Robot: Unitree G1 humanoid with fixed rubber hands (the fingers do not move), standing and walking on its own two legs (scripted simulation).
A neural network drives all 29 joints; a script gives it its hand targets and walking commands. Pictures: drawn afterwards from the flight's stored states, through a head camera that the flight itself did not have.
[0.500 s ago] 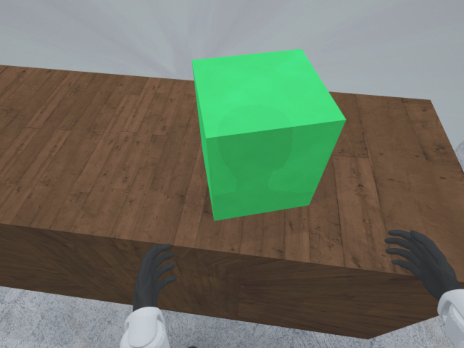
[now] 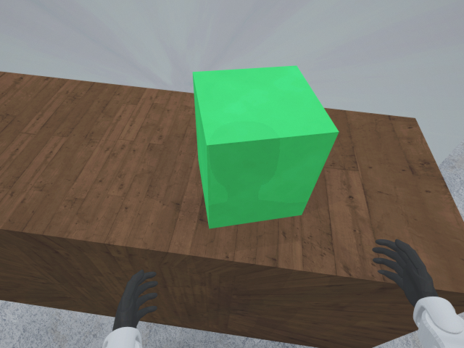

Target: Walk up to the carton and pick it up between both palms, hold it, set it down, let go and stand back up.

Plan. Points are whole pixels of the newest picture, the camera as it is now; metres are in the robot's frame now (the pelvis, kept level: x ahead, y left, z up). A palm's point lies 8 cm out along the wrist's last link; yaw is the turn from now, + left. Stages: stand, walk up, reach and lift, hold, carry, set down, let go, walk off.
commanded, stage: set down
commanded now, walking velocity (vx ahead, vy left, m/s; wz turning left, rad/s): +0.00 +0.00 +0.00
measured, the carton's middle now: (251, 149) +0.49 +0.02 +0.05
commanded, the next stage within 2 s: let go in 1.08 s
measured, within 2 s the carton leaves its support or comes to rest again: neither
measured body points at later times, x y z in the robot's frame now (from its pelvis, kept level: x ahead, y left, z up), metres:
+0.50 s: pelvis +0.01 +0.00 +0.00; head +0.02 +0.04 +0.45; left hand +0.16 +0.23 -0.09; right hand +0.27 -0.26 -0.01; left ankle +0.05 +0.17 -0.74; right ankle -0.01 -0.09 -0.74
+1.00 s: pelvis +0.01 +0.00 +0.00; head +0.03 +0.05 +0.45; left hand +0.15 +0.23 -0.10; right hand +0.27 -0.26 -0.01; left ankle +0.05 +0.17 -0.74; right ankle -0.01 -0.09 -0.74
